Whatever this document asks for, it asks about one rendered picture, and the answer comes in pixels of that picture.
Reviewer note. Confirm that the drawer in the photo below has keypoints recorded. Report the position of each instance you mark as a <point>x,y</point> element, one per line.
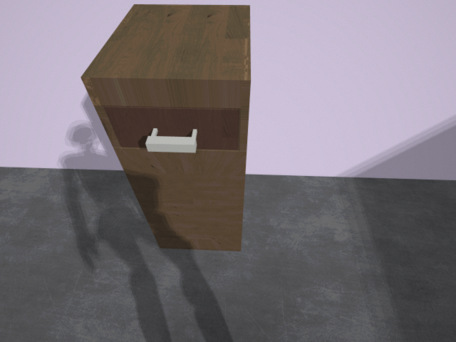
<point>217,128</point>

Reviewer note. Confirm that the cabinet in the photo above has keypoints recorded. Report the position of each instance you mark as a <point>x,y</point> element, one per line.
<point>186,56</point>

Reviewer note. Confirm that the handle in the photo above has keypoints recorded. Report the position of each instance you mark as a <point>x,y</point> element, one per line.
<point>156,143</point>

